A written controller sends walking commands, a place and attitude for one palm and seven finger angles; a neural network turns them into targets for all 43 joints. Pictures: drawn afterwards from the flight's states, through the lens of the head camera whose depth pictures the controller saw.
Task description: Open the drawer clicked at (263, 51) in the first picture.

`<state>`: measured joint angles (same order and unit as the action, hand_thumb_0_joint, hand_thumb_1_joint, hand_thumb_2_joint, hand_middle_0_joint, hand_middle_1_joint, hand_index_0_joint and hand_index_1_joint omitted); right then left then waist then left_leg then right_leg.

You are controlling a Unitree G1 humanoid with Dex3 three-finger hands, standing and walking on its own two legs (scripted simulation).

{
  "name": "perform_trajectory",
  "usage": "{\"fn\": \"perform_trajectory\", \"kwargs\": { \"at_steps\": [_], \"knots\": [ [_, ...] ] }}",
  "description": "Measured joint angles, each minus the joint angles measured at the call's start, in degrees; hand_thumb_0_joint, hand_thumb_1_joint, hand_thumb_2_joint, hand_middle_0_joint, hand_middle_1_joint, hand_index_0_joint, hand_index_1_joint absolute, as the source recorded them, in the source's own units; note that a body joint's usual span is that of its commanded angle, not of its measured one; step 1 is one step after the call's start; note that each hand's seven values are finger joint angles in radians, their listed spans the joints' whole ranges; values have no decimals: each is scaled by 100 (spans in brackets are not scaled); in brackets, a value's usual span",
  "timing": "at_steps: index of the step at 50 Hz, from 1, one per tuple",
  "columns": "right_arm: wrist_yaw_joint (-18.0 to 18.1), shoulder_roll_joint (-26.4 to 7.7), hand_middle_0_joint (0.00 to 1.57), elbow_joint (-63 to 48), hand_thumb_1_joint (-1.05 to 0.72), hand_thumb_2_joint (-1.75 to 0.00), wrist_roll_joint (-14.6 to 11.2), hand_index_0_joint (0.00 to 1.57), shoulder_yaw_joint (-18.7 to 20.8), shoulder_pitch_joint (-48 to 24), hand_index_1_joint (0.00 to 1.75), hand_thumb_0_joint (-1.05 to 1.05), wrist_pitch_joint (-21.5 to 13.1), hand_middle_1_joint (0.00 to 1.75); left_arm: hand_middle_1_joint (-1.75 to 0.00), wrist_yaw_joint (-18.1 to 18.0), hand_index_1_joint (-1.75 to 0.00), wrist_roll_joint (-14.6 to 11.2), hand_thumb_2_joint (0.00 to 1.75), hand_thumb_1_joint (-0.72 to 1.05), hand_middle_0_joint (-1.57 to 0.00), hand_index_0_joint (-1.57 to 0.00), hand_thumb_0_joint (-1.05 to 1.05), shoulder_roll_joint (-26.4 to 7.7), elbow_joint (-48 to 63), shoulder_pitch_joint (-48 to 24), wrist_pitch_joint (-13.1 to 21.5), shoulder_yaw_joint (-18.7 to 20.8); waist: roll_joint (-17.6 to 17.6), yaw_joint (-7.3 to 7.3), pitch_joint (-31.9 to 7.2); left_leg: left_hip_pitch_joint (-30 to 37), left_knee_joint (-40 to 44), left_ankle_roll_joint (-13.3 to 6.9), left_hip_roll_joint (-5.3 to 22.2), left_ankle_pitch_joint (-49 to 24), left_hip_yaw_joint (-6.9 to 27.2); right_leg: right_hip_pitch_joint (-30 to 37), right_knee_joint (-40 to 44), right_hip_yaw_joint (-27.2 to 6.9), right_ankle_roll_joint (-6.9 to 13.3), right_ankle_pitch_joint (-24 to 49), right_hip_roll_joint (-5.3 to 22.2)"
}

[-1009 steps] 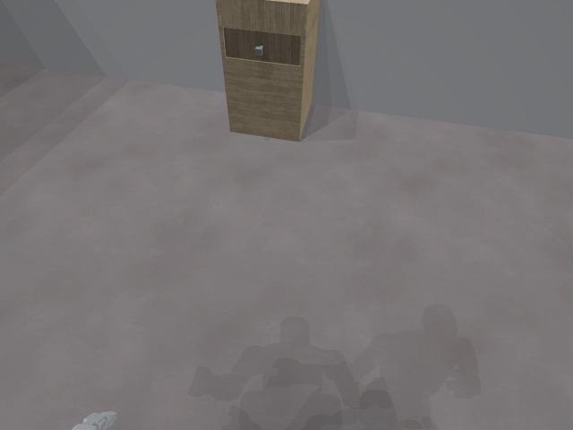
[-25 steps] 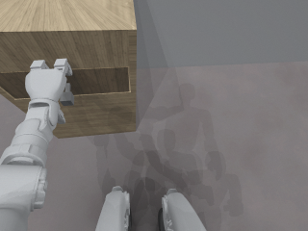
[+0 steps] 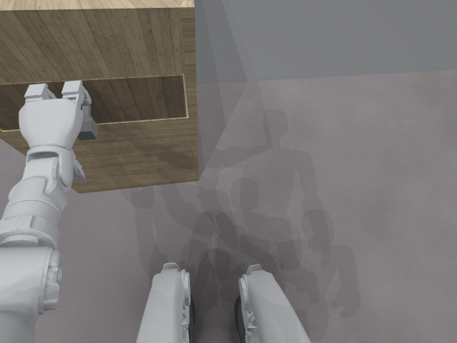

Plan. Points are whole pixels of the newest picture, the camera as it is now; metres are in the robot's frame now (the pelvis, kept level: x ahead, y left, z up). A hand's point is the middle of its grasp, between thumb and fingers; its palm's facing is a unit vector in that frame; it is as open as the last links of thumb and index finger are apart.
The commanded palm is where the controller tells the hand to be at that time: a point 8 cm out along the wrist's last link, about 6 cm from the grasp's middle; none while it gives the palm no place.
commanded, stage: lower the fingers behind the handle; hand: left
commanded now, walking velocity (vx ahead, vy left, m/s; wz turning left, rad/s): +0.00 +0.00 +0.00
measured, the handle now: (86, 120) +0.52 +0.27 -0.07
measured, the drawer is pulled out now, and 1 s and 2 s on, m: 0.00 0.00 0.00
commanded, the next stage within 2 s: lift the fingers back up to retry in 0.98 s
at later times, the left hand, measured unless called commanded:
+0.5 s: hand (69, 136) +0.48 +0.29 -0.06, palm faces +0.04 -0.02 -1.00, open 13.5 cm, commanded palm +0.47 +0.25 -0.03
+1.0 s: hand (69, 137) +0.48 +0.29 -0.06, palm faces +0.00 +0.00 -1.00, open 13.6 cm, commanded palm +0.47 +0.25 -0.04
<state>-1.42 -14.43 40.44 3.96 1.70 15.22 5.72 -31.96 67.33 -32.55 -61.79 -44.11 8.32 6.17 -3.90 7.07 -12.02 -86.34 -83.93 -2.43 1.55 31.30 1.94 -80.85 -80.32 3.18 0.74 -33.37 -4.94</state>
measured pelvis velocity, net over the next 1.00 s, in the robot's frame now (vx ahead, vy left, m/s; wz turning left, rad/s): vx -0.02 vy -0.01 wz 0.00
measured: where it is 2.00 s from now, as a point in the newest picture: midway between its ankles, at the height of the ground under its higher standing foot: (216, 340)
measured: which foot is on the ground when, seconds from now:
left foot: down 0.00-1.00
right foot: down 0.00-1.00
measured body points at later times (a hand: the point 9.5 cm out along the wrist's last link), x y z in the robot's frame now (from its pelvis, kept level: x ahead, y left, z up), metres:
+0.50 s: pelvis -0.01 +0.00 -0.03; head +0.18 +0.03 +0.39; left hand +0.47 +0.29 -0.01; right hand +0.06 -0.28 -0.15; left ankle +0.05 +0.09 -0.57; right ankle +0.03 -0.12 -0.57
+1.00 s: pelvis -0.02 -0.01 -0.04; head +0.16 +0.02 +0.37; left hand +0.48 +0.28 -0.01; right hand +0.03 -0.28 -0.16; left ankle +0.05 +0.09 -0.57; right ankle +0.03 -0.12 -0.57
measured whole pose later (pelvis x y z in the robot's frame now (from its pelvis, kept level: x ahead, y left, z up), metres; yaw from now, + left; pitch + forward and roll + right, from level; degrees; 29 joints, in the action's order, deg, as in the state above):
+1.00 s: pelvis -0.02 -0.01 -0.04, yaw +0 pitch +35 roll -6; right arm -0.5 -14.8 38.2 2.8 -0.5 15.7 5.0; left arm -26.0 65.3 -36.1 -61.9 -49.9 6.3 3.5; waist -3.5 6.9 -12.8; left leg -95.4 -92.1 -2.2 1.4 31.8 2.3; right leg -90.1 -89.5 4.1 1.2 -34.7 -4.7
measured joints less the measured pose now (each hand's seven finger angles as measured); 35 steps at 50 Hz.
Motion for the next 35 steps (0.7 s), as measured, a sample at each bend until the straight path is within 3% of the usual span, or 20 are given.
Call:
{"fn": "perform_trajectory", "kwargs": {
  "at_steps": [6,13,22,29,35],
  "knots": [
    [-39,65,20,-41,-90,-90,-23,21,-63,-98,30,1,-36,30,-120,100,-120,-65,30,-49,-32,-32,0,52,-123,-7,-321,-53,19,-20,29,-27,13,-5,7,-17,-28,-46,-9,-26,-3,17,-3],
    [12,69,20,-53,-90,-90,-16,21,-115,-112,30,0,-92,30,-120,289,-121,-55,30,-49,-32,-32,0,-84,-142,-61,-99,-122,45,-3,-51,-89,-99,11,8,46,23,-87,-100,26,19,-49,-11],
    [-22,-48,20,-148,-90,-90,14,21,-88,-129,30,0,-36,30,-120,93,-130,-44,30,-49,-32,-35,0,-152,-51,-182,104,-53,46,-61,-82,-439,-474,-2,1,156,42,-420,-474,64,15,-175,-3],
    [-66,-35,20,-162,-90,-90,-16,21,-105,-182,30,0,13,30,-121,19,-135,-54,30,-49,-33,-32,0,-93,-40,-381,-148,-191,50,-103,-73,-670,-647,-8,-25,125,26,-661,-693,65,7,-181,30],
    [-28,5,20,-214,-90,-90,-73,21,-198,-174,30,1,-8,30,-120,247,-136,-108,30,-49,-32,-30,0,-153,-102,-525,-341,-282,35,-47,-65,-756,-707,0,-28,72,31,-755,-776,76,16,-143,36]
  ]
}}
